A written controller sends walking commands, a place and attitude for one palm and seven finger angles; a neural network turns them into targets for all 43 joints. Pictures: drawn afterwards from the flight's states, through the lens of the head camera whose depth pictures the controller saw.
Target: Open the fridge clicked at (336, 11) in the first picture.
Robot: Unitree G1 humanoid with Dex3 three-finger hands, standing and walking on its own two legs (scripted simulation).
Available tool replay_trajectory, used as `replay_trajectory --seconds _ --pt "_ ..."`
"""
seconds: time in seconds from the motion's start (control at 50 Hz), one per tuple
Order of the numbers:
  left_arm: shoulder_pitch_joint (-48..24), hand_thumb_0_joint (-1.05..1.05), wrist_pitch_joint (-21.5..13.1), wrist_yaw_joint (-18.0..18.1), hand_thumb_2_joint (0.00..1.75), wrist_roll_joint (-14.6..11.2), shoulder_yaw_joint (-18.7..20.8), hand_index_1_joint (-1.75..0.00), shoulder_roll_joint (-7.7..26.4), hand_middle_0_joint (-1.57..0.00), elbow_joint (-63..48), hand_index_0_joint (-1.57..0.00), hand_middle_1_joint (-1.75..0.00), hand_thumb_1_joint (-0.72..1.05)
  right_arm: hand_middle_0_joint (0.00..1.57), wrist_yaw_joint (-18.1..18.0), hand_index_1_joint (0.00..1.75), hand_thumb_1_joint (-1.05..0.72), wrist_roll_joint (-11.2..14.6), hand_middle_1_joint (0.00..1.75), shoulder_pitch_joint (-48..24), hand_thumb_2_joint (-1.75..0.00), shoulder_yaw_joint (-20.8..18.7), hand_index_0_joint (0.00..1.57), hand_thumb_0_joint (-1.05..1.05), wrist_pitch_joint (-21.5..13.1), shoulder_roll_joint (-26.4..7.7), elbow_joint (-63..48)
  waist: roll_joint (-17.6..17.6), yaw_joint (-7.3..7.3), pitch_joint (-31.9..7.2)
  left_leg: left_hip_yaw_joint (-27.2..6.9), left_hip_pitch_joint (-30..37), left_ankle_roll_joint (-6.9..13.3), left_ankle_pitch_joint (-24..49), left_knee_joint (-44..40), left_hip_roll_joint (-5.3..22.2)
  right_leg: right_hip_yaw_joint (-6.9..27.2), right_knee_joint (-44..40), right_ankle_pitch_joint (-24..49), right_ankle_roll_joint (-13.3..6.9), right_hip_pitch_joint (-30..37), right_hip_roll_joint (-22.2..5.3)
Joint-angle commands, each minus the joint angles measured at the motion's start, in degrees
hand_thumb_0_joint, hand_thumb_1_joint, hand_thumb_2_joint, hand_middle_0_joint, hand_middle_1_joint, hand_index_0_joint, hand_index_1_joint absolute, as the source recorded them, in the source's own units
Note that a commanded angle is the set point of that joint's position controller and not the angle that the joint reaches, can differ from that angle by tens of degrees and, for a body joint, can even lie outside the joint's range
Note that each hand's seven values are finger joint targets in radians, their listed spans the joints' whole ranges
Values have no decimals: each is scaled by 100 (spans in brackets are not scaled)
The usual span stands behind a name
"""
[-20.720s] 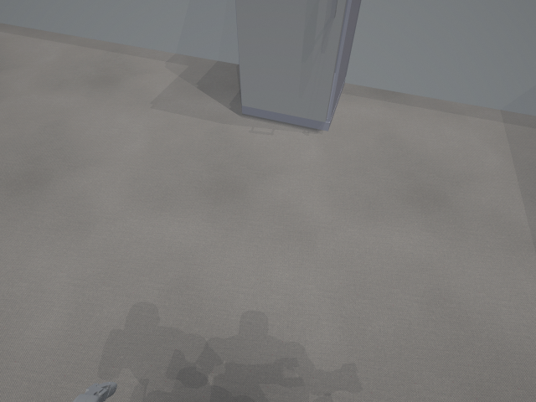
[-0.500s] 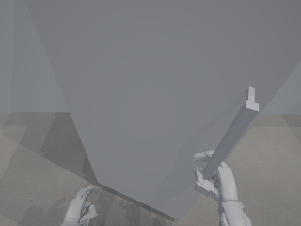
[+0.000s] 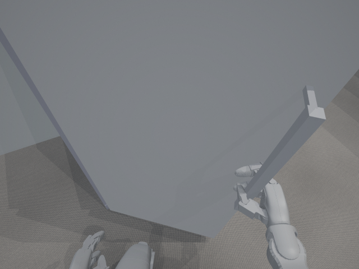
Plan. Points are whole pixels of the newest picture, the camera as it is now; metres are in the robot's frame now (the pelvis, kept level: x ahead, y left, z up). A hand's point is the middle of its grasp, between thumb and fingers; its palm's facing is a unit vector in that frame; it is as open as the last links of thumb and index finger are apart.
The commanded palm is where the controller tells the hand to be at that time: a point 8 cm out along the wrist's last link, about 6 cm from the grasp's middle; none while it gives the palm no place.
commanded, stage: walk backward, drawing the door open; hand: right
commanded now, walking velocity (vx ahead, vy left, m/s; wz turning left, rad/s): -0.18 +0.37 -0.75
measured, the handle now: (263, 165) +0.31 -0.13 +0.10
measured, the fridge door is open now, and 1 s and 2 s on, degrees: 42 77 69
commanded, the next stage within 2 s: stop walking and hold the door back in 0.66 s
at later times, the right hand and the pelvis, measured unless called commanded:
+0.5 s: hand out of the picture +0.12 -0.03 +0.03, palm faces +0.41 +0.89 -0.21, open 5.7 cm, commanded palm +0.07 -0.06 +0.03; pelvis -0.06 +0.21 +0.01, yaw -21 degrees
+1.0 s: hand out of the picture +0.03 +0.07 +0.03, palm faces +0.79 +0.56 -0.25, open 5.6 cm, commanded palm +0.00 +0.01 +0.03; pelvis -0.05 +0.40 +0.01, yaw -40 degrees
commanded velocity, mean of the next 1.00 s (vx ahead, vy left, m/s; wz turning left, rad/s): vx -0.11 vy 0.14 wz -0.54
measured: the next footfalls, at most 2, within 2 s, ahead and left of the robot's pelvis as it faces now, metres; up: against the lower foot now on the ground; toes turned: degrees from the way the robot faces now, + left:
left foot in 0.06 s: +0.09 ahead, +0.19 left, +0.00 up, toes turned -2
right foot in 0.32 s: -0.05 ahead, +0.03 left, +0.00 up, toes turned -22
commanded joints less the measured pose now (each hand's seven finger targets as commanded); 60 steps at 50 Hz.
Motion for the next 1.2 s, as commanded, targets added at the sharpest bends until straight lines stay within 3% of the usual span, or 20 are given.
replay_trajectory --seconds 0.0,0.04,0.08,0.16,0.26,0.28,0.3,0.32,0.44,0.54,0.58,0.62,0.64,0.68,0.78,0.94,1.06,1.12,1.14,1.18 --pt "-620 0 -286 34 90 -203 346 -30 731 -20 -704 -20 -30 90 45 -56 140 -90 -6 140 -956 -90 -192 45 0 -572 -277 -1602 -707 4 -998 568 2127 -130 295 -2481 -285 27 -697 -1088 -686 -980 -58" --pt "-602 0 -179 -19 90 -257 305 -30 379 -20 -665 -20 -30 90 45 -128 140 -90 1 140 -991 -90 -594 45 0 -620 -777 -1963 418 44 -1314 158 1986 252 638 -3204 484 -918 942 -1067 -327 -980 784" --pt "-746 0 -177 62 90 -253 564 -30 445 -20 -702 -20 -30 90 45 -217 140 -90 84 140 -96 -90 -1152 45 0 -478 -1127 -1413 2598 -385 -2032 -1575 1637 1256 -89 -3648 1911 -900 4203 -2160 -254 -1260 994" --pt "-1155 0 -98 190 90 -152 329 -30 351 -20 -828 -20 -30 90 45 -159 140 -90 78 140 -672 -90 -898 45 0 -599 -836 -1384 1584 -241 -1454 -15 1855 1444 2168 -2698 1663 -888 3810 -1936 -251 -1317 437" --pt "-418 0 -114 289 90 -114 261 -30 506 -20 -1023 -20 -30 90 45 -169 140 -90 220 140 -656 -90 -765 45 0 -478 -677 -1812 840 89 -1431 559 567 898 780 -1982 1151 -1313 -56 -716 -485 709 494" --pt "-257 0 -181 274 90 -80 236 -30 549 -20 -1093 -20 -30 90 45 -131 140 -90 203 140 -682 -90 -676 45 0 -524 -626 -1964 8 209 -1324 725 -571 480 360 -680 787 -234 -1232 -99 -737 1628 -345" --pt "-490 0 -209 224 90 32 287 -30 839 -20 -1259 -20 -30 90 45 -125 140 -90 132 140 -601 -90 -644 45 0 -635 -601 -2193 -1368 -41 -1230 421 -1592 -59 -1039 914 230 2687 -1838 1178 -1491 1899 -2205" --pt "-715 0 -138 209 90 110 277 -30 911 -20 -1221 -20 -30 90 45 -163 140 -90 -12 140 -407 -90 -836 45 0 -753 -812 -2268 -855 -190 -1223 -319 -1546 -167 -784 1855 271 3353 -1938 2039 -2067 1581 -2827" --pt "-495 0 -84 31 90 -121 345 -30 848 -20 -949 -20 -30 90 45 -136 140 -90 114 140 -434 -90 -837 45 0 -297 -625 -1873 -1016 -211 -1000 -5 52 -85 156 415 110 320 -1244 688 -1024 267 -909" --pt "-534 0 -213 15 90 -195 350 -30 794 -20 -997 -20 -30 90 45 -295 140 -90 219 140 -146 -90 -1205 45 0 -406 -904 -1733 -1455 -166 -1194 568 1612 -166 -119 -2113 -360 328 -896 72 -902 -182 -429" --pt "-411 0 -217 -18 90 -254 300 -30 583 -20 -942 -20 -30 90 45 -307 140 -90 226 140 -87 -90 -1402 45 0 -473 -1185 -1787 -471 -94 -1290 540 2103 -137 650 -3408 -194 -45 -170 -291 -574 -362 287" --pt "-872 0 -123 14 90 -261 269 -30 319 -20 -1015 -20 -30 90 45 -451 140 -90 235 140 122 -90 -2075 45 0 -429 -1848 -1739 1675 -317 -1549 -916 2090 709 1231 -3442 1622 -981 2767 -1705 -179 -1617 1001" --pt "-713 0 -146 80 90 -226 477 -30 524 -20 -913 -20 -30 90 45 -423 140 -90 304 140 509 -90 -2159 45 0 -383 -1858 -1349 2719 -435 -1855 -1829 1776 1081 720 -3629 2127 -505 4357 -2078 -210 -1578 1006" --pt "-939 0 -107 84 90 -175 326 -30 346 -20 -817 -20 -30 90 45 -385 140 -90 264 140 318 -90 -1882 45 0 -469 -1579 -1378 1440 -332 -1529 -942 2345 1467 2065 -2938 2003 -588 4947 -1697 -120 -2154 670" --pt "-1042 0 4 259 90 -181 209 -30 622 -20 -811 -20 -30 90 45 -649 140 -90 310 140 -589 -90 -1895 45 0 -590 -1597 -836 1228 -273 -1470 -350 2226 1205 3226 -2920 1976 -827 3660 -1517 -211 -1442 619" --pt "-732 0 267 177 90 -269 166 -30 960 -20 -837 -20 -30 90 45 -925 140 -90 331 140 -2930 -90 -1829 45 0 -707 -1886 417 1198 -444 -1750 -1028 2663 695 1112 -3904 2104 -988 1307 -1238 -521 -734 868" --pt "-407 0 519 12 90 -332 210 -30 1054 -20 -717 -20 -30 90 45 -731 140 -90 440 140 -4756 -90 -1606 45 0 -914 -2064 1529 895 -161 -1967 -442 1834 175 -1478 -4127 1574 -1341 -765 -1178 -823 784 1002" --pt "-345 0 435 5 90 -340 219 -30 1250 -20 -657 -20 -30 90 45 -579 140 -90 449 140 -5787 -90 -1516 45 0 -977 -1980 2430 -1855 -30 -1427 865 -28 -224 -633 209 -193 1466 -2236 -3053 -2049 886 -1102" --pt "-696 0 349 29 90 -380 150 -30 994 -20 -738 -20 -30 90 45 -605 140 -90 344 140 -6294 -90 -1705 45 0 -937 -2443 2387 -1889 -109 -1047 148 -661 171 -697 1496 48 2053 -2329 -2631 -2206 481 -1469" --pt "-453 0 402 78 90 -474 254 -30 1135 -20 -488 -20 -30 90 45 -516 140 -90 257 140 -6208 -90 -1906 45 0 -885 -2629 3359 -325 -294 -954 -166 -1258 195 -455 1814 194 1228 -1810 -1671 -1981 837 -1151"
